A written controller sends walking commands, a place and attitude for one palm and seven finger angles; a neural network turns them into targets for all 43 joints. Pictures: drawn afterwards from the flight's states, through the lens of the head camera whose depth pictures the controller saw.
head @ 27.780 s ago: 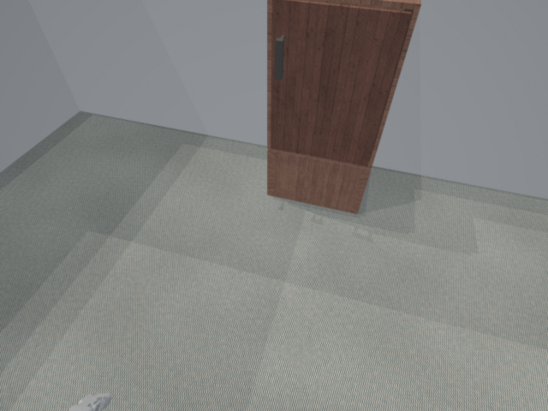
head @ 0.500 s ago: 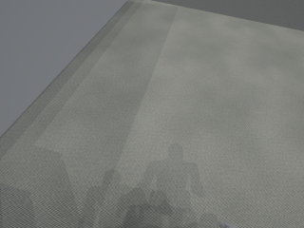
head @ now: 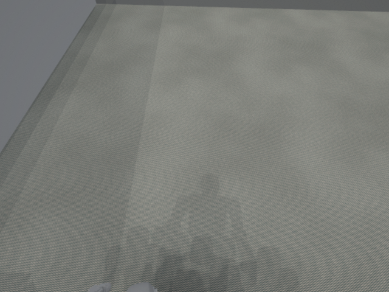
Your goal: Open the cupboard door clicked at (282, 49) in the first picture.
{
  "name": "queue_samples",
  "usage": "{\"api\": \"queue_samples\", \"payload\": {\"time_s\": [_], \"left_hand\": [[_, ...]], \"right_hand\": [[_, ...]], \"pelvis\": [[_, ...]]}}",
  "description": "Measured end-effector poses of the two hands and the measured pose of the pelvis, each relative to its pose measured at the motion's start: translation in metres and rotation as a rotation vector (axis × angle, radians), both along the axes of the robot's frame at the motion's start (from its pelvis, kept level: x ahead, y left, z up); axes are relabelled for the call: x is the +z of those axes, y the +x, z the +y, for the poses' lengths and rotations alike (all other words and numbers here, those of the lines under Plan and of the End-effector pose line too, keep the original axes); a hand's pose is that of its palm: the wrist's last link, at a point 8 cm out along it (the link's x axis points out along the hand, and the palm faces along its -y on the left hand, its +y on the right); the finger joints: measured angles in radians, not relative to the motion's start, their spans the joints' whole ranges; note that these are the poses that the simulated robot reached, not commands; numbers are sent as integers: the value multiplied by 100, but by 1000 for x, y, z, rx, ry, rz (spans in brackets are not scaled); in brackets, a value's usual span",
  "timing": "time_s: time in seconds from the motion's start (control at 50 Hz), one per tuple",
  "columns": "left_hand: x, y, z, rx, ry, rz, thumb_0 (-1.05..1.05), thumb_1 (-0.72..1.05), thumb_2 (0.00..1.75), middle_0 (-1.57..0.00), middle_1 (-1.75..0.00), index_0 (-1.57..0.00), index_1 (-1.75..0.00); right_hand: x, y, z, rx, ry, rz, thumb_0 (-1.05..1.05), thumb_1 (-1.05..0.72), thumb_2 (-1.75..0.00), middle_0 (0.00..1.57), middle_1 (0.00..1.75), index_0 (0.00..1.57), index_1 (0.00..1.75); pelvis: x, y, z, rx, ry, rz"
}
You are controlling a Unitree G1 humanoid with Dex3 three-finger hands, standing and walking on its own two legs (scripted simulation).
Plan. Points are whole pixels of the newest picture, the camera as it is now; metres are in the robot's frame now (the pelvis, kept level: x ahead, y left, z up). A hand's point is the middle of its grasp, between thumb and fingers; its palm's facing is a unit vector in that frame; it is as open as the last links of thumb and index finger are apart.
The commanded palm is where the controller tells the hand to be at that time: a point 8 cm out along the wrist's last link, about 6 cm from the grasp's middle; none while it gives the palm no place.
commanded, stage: walk to a spot facing it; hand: left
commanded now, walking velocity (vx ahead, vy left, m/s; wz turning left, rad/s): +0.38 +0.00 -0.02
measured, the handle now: out of the picture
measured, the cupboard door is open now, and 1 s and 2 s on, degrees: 43 43 43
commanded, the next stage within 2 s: turn to face it in 0.24 s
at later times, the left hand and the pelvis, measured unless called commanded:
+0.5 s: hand (112, 251) +0.24 +0.21 -0.17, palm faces +0.03 -0.99 -0.15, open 7.3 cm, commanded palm none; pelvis +0.20 +0.04 +0.01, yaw +0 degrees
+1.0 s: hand (111, 235) +0.29 +0.23 -0.19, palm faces +0.32 -0.93 -0.21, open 7.3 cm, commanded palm none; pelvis +0.28 +0.02 -0.02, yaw +17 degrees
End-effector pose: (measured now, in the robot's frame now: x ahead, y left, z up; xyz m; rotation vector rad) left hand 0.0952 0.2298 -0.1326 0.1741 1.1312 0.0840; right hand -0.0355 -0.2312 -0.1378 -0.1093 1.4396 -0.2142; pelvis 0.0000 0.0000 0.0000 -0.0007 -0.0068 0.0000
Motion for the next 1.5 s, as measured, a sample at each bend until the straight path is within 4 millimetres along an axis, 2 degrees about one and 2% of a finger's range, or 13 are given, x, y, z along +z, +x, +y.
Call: {"api": "queue_samples", "payload": {"time_s": [0.2, 0.3, 0.38, 0.56, 0.62, 0.68, 0.82, 0.92, 0.98, 1.18, 1.28, 1.34, 1.5], "left_hand": [[-13, -17, 24, 115, -10, 223, -1, 93, 90, -20, -30, -21, -30], [-32, -6, 35, 135, -36, 338, 0, 92, 90, -20, -30, -20, -30], [-28, 40, 40, 94, -32, 330, 1, 92, 90, -20, -30, -20, -30], [-6, 182, 27, 84, -20, 75, 1, 92, 90, -20, -30, -20, -30], [-5, 213, 19, 98, 3, 13, 0, 92, 90, -20, -30, -20, -30], [-4, 229, 13, 116, 23, -10, 0, 92, 90, -20, -30, -20, -30], [-1, 221, 13, 225, 11, 8, 0, 91, 90, -20, -30, -21, -30], [-22, 194, 30, 321, -11, 54, 0, 91, 90, -20, -30, -21, -30], [-31, 176, 42, 363, 1, 116, 0, 91, 90, -20, -30, -21, -30], [3, 170, 46, 480, 81, 87, 1, 91, 90, -20, -30, -20, -30], [10, 167, 23, 523, 133, 57, 0, 91, 90, -20, -30, -20, -30], [17, 157, 4, 562, 123, 82, 0, 91, 90, -20, -30, -20, -30], [10, 135, -37, 667, 32, 133, 0, 91, 90, -20, -30, -21, -30]], "right_hand": [[18, 215, 17, 133, -6, -303, 1, -91, -90, 20, 30, 20, 30], [15, 292, 34, 174, -48, -402, 1, -91, -90, 20, 30, 20, 30], [18, 298, 41, 136, -52, -376, 0, -91, -90, 20, 30, 20, 30], [8, 259, 21, 93, -40, -72, -1, -94, -90, 20, 30, 20, 30], [-3, 259, 10, 87, -13, -2, 0, -93, -90, 20, 30, 20, 30], [-12, 275, 0, 96, 3, 27, 1, -92, -90, 20, 30, 20, 30], [4, 362, -3, 223, -11, -63, 1, -91, -90, 20, 30, 20, 30], [8, 441, 14, 363, -49, -203, 1, -91, -90, 20, 30, 20, 30], [10, 474, 25, 417, -65, -276, 1, -91, -90, 20, 30, 20, 30], [12, 522, 28, 553, -29, -269, 1, -91, -90, 20, 30, 20, 30], [-7, 545, 17, 584, 19, -245, 1, -91, -90, 20, 30, 20, 30], [-5, 558, 17, 616, 34, -225, 1, -91, -90, 20, 30, 20, 30], [9, 588, 44, 734, 49, -210, 1, -91, -90, 20, 30, 20, 30]], "pelvis": [[2, 93, 14, -17, -28, 3], [-14, 143, 35, -41, -27, -8], [-7, 170, 39, -59, -15, -15], [4, 219, 26, 32, -17, -1], [-4, 236, 11, 64, 7, 7], [-8, 248, 2, 97, 7, 13], [1, 270, 1, 204, 19, 17], [-12, 279, 14, 266, -3, 11], [-18, 282, 17, 293, -4, 19], [-4, 298, -3, 408, -18, 29], [-12, 311, -25, 468, 6, 31], [-5, 316, -30, 513, 16, 30], [5, 327, -33, 620, 36, 42]]}}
